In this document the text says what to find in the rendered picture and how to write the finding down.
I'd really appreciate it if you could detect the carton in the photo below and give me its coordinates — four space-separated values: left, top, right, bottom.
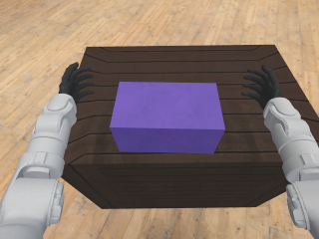
110 82 225 154

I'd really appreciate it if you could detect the pedestal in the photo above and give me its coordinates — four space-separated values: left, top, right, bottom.
61 44 319 209

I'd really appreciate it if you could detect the robot left hand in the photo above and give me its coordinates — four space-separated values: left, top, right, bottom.
58 62 94 105

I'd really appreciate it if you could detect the robot left upper arm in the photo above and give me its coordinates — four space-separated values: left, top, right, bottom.
0 177 65 239

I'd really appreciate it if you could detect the robot right forearm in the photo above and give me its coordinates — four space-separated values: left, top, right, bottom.
263 98 319 183

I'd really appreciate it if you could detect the robot right hand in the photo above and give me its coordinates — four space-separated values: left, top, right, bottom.
241 65 282 110

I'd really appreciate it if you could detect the robot right upper arm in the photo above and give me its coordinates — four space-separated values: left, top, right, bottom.
286 179 319 239

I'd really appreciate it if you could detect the robot left forearm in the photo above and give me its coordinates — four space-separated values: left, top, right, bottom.
0 94 77 224

